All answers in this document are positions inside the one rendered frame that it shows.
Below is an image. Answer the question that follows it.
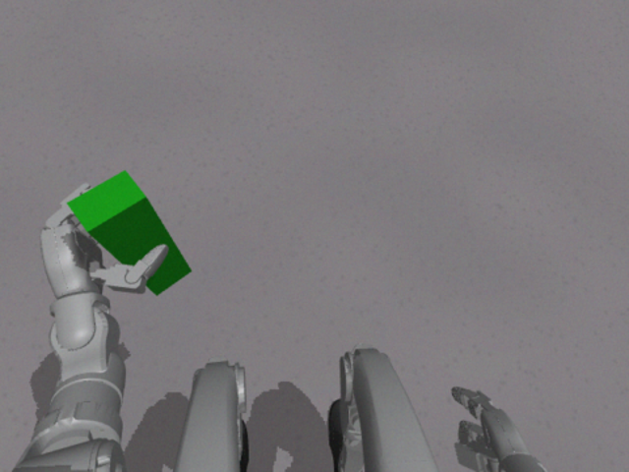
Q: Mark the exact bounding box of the left robot hand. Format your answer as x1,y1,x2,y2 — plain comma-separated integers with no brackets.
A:
40,183,169,300

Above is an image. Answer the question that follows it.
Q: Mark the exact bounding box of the right robot foot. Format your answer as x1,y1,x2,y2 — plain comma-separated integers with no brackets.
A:
328,399,363,472

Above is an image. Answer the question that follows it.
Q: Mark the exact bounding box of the carton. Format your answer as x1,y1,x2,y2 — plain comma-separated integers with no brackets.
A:
67,170,192,296

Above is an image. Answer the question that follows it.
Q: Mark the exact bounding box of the right robot arm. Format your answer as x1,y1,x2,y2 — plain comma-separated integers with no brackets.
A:
498,453,547,472

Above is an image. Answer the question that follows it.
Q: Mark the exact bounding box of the right robot hand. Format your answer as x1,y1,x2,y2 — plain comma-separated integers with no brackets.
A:
451,386,531,472

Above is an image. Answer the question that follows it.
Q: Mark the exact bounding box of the left robot arm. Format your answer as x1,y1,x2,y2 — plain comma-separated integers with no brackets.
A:
12,291,127,472

